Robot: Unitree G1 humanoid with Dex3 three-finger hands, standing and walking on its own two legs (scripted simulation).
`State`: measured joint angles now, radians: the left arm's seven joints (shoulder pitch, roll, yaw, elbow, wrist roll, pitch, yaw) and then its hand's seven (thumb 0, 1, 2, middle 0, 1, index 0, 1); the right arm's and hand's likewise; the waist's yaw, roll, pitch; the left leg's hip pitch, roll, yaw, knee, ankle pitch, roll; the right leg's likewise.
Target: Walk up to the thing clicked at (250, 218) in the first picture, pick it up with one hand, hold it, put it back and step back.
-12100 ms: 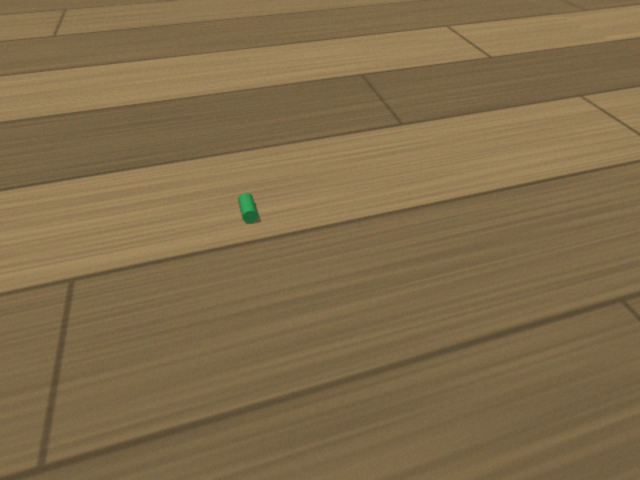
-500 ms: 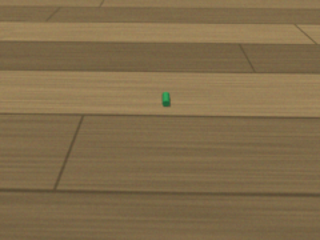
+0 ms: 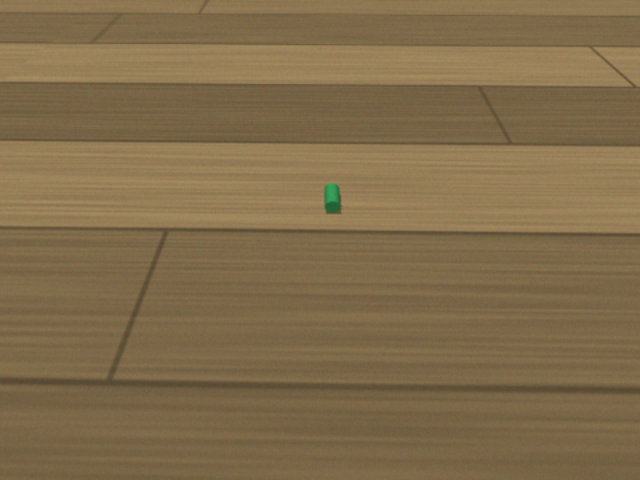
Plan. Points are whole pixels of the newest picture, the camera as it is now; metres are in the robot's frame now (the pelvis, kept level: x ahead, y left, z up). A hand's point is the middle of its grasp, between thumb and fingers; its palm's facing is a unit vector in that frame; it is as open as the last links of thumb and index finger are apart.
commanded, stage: stand
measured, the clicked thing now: (332, 197) +1.42 -0.06 -0.75
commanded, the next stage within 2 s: walk up in 1.52 s
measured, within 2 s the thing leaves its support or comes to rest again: neither
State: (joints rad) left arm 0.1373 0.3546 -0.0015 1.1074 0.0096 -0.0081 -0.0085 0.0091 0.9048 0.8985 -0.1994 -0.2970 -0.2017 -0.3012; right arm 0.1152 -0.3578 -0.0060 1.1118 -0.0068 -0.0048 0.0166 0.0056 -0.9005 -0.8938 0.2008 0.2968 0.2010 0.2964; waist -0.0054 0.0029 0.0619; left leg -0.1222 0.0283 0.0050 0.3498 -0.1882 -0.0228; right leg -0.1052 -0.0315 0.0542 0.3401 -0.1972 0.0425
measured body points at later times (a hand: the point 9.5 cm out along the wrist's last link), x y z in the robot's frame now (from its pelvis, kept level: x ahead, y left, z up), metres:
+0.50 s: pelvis +0.00 +0.00 +0.00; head +0.01 +0.00 +0.45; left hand +0.07 +0.30 -0.13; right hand +0.07 -0.30 -0.13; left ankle +0.00 +0.13 -0.75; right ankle +0.00 -0.15 -0.75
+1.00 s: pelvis +0.00 +0.00 +0.00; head +0.02 +0.00 +0.45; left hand +0.07 +0.31 -0.13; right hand +0.07 -0.30 -0.13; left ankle +0.00 +0.13 -0.75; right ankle +0.00 -0.15 -0.75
